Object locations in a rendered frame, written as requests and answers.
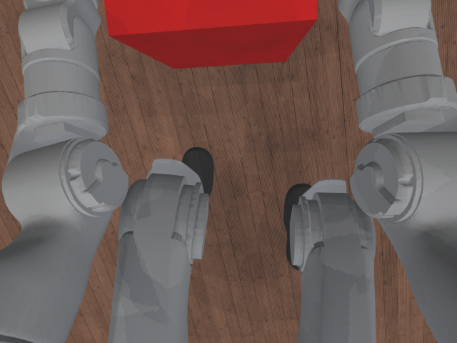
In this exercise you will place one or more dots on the robot left forearm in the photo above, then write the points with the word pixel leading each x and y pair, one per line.
pixel 61 74

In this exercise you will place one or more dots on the robot right forearm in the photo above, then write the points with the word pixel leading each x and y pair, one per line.
pixel 400 79

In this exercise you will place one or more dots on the robot left upper arm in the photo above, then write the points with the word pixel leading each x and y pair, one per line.
pixel 63 195

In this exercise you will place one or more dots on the carton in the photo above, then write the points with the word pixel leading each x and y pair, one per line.
pixel 200 33

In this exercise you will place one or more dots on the robot right upper arm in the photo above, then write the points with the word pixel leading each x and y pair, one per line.
pixel 408 182

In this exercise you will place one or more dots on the robot left shin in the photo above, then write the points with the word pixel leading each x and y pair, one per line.
pixel 130 205

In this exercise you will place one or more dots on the left robot thigh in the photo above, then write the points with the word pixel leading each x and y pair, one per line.
pixel 153 271

